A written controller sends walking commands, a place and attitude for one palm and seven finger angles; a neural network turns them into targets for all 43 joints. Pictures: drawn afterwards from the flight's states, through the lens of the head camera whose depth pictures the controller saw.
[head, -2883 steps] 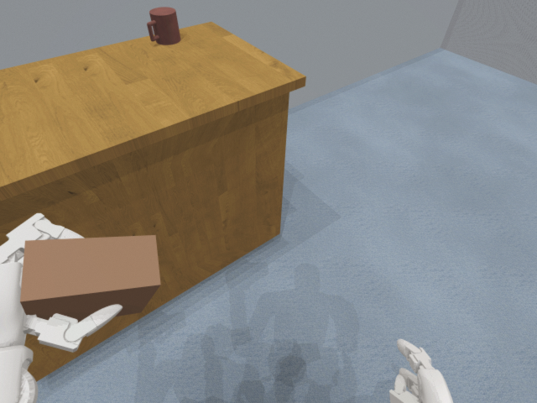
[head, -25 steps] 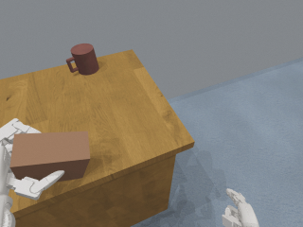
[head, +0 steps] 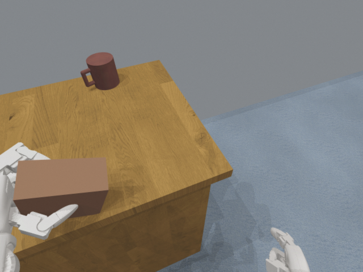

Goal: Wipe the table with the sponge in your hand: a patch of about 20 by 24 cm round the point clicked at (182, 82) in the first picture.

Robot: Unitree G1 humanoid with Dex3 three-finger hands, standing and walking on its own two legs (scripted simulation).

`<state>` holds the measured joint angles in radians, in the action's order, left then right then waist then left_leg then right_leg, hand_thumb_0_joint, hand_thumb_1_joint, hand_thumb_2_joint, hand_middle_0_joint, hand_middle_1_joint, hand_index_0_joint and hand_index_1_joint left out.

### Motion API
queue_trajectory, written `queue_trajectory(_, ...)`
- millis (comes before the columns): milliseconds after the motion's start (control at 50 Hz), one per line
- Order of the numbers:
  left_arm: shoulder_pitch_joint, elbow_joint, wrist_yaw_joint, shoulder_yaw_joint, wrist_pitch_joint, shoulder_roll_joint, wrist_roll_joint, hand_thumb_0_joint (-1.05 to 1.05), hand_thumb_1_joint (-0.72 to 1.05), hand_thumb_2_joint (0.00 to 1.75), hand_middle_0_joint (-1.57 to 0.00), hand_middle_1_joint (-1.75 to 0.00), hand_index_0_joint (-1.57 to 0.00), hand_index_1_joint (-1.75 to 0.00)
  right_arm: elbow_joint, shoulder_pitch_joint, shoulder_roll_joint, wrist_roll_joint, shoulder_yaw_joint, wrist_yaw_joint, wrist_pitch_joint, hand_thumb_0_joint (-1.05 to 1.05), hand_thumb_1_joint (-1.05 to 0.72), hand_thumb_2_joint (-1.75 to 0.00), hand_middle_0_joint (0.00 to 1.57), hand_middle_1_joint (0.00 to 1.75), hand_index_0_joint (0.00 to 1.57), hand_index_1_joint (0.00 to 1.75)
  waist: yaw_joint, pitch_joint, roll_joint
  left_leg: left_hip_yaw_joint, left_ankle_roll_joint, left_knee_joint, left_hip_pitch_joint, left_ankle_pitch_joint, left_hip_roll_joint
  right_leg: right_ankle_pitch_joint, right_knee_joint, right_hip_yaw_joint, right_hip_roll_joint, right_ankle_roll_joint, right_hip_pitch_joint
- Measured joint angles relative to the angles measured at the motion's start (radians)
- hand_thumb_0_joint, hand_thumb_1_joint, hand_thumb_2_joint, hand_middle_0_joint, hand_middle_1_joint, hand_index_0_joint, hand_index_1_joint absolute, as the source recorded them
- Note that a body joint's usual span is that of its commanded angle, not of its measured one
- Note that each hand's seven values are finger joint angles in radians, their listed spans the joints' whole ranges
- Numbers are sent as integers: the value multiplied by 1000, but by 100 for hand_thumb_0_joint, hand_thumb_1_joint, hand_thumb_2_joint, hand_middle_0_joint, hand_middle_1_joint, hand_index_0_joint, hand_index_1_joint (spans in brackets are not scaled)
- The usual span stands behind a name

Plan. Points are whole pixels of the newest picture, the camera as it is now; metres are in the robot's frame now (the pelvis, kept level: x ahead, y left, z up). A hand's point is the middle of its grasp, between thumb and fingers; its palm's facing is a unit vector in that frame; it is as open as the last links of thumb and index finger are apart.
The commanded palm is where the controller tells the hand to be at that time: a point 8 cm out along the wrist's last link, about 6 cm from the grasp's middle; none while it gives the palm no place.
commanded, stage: shuffle to correct the standing spot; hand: left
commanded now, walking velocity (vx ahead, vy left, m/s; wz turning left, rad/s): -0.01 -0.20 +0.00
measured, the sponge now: (78, 190) +0.23 +0.20 +0.14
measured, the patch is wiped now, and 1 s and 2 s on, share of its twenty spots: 0.00 0.00 0.00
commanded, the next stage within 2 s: come to a stop and stand still in 0.04 s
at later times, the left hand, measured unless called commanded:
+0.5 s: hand (36, 188) +0.21 +0.24 +0.17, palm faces +0.32 -0.87 -0.38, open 9.9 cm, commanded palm +0.16 +0.29 +0.18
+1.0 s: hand out of the picture +0.22 +0.33 +0.17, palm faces +0.38 -0.87 -0.32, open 9.9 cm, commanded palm +0.16 +0.36 +0.18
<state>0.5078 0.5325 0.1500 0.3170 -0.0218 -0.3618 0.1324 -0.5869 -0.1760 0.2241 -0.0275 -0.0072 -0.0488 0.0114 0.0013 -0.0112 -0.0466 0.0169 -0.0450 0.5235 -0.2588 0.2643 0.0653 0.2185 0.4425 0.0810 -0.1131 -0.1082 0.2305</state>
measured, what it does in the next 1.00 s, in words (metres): shifts its weight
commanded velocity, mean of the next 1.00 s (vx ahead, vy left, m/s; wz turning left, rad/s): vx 0.00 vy -0.02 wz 0.00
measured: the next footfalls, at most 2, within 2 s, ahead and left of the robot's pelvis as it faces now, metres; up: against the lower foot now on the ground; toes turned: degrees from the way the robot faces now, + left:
none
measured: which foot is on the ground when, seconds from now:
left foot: down 0.00-1.00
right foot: down 0.00-1.00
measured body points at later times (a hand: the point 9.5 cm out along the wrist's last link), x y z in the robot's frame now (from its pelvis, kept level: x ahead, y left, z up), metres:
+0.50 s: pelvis -0.01 +0.02 +0.00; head +0.02 +0.03 +0.45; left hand +0.19 +0.29 +0.19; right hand +0.14 -0.23 -0.08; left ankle -0.01 +0.14 -0.72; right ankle +0.01 -0.04 -0.74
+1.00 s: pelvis -0.01 +0.09 +0.01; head +0.01 +0.12 +0.45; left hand +0.19 +0.38 +0.18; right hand +0.18 -0.13 -0.05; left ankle -0.01 +0.14 -0.74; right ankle +0.01 -0.04 -0.74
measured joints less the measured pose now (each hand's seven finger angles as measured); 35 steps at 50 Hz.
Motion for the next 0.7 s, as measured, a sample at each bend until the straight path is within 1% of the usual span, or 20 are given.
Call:
queue_trajectory(180,1,1,-3,-1,-1,-5,3,-1,-50,106,-76,-136,-76,-138,1,3,-3,1,-1,1,1,1,-90,-90,20,30,20,30,1,-1,1,0,0,-1,2,2,-1,3,0,1,1,0,-2)
queue_trajectory(200,-55,-13,-33,9,-3,-40,-23,-1,-50,106,-77,-136,-76,-138,-1,-13,-10,3,14,-4,-27,1,-90,-90,20,30,20,30,22,-13,7,-3,5,5,1,1,2,2,-4,3,0,11,-7)
queue_trajectory(220,-143,-62,-66,30,-36,-94,-49,-1,-50,106,-77,-136,-76,-137,-8,-32,-21,6,25,-8,-55,1,-90,-90,20,30,20,30,43,-20,26,-10,24,10,-9,-18,1,-1,-5,10,4,14,-3)
queue_trajectory(240,-225,-127,-88,58,-77,-134,-60,-1,-50,106,-77,-135,-77,-137,-13,-42,-28,5,26,-5,-74,1,-90,-90,20,30,20,30,62,-27,46,-20,35,12,-17,-28,1,-5,-4,11,7,11,5)
queue_trajectory(260,-278,-184,-95,90,-106,-151,-58,-1,-50,106,-77,-135,-77,-137,-11,-43,-28,1,23,4,-89,1,-90,-90,20,30,20,30,72,-36,58,-37,41,1,-13,-28,6,-9,2,5,7,17,14)
queue_trajectory(280,-301,-218,-92,121,-119,-150,-54,-1,-50,106,-77,-135,-77,-137,0,-41,-22,-2,21,16,-100,1,-90,-90,21,30,20,30,71,-43,62,-52,33,-16,-6,-22,11,-7,24,-4,7,41,32)
queue_trajectory(320,-288,-224,-78,154,-123,-118,-50,-1,-50,106,-77,-136,-76,-138,35,-32,-4,-3,26,39,-119,1,-90,-90,21,30,20,30,51,-63,62,-75,10,-7,-14,-18,6,12,97,-22,19,103,76)
queue_trajectory(340,-261,-203,-73,149,-124,-95,-53,-1,-50,106,-76,-136,-76,-138,52,-30,5,-4,32,48,-128,1,-90,-90,21,30,20,30,39,-71,60,-81,8,13,-22,-12,0,30,123,-29,25,113,87)
queue_trajectory(360,-224,-173,-68,132,-128,-69,-55,-1,-49,106,-76,-136,-76,-138,61,-27,13,-7,36,53,-136,1,-90,-90,21,30,20,30,28,-77,56,-87,10,34,-30,-3,-4,47,136,-32,29,97,90)
queue_trajectory(380,-185,-137,-59,112,-138,-41,-53,-1,-49,106,-76,-137,-76,-138,64,-25,19,-8,40,56,-141,1,-90,-90,21,30,20,30,17,-80,48,-88,16,54,-37,8,-5,52,142,-32,29,66,92)
queue_trajectory(400,-149,-97,-55,92,-150,-15,-53,-1,-49,106,-76,-137,-75,-139,62,-26,23,-6,43,55,-144,1,-90,-90,21,30,20,30,8,-79,42,-79,27,77,-47,24,-9,48,141,-30,27,34,90)
queue_trajectory(420,-119,-61,-55,73,-164,5,-54,-1,-49,106,-75,-137,-75,-139,54,-28,24,-3,45,51,-146,1,-90,-90,21,30,20,30,3,-76,39,-62,37,110,-59,44,-18,40,132,-27,25,11,86)
queue_trajectory(440,-93,-33,-57,55,-180,17,-56,-1,-49,106,-75,-137,-75,-139,41,-32,22,0,45,45,-148,1,-90,-90,20,30,20,30,2,-70,39,-43,44,149,-71,58,-30,32,117,-26,24,5,79)
queue_trajectory(480,-53,-8,-55,37,-205,16,-65,-1,-49,106,-75,-137,-75,-139,11,-42,11,6,38,34,-145,1,-90,-90,20,30,20,30,8,-51,54,-21,49,200,-85,70,-55,13,79,-33,24,11,67)
queue_trajectory(500,-42,-8,-52,35,-212,10,-68,-1,-49,106,-76,-137,-75,-139,-1,-48,5,10,32,29,-143,1,-90,-90,20,30,20,30,11,-41,62,-16,51,193,-80,66,-64,3,60,-37,25,13,62)
queue_trajectory(540,-40,-28,-41,38,-219,-1,-69,-1,-49,106,-76,-137,-76,-138,-15,-65,-2,18,20,19,-145,1,-90,-90,20,30,20,30,16,-23,69,-12,57,101,-41,24,-72,-10,33,-40,26,21,50)
queue_trajectory(580,-63,-55,-31,43,-219,-3,-67,-1,-49,106,-76,-136,-76,-138,-29,-71,-6,22,11,11,-151,1,-90,-90,20,30,20,30,18,-14,63,-6,67,10,7,41,-70,-12,24,-35,24,33,43)
queue_trajectory(660,-123,-105,-22,46,-197,7,-79,-1,-50,106,-76,-136,-76,-138,-41,-57,-26,25,-8,13,-148,1,-90,-90,20,30,20,30,28,-25,88,-22,87,-42,49,0,-99,-26,-5,-52,52,60,10)
queue_trajectory(700,-132,-111,-24,38,-189,13,-89,-1,-50,106,-76,-136,-76,-138,-30,-48,-32,27,-15,18,-151,1,-90,-90,20,30,20,30,25,-24,87,-26,98,-54,59,-6,-109,-29,-11,-57,62,69,2)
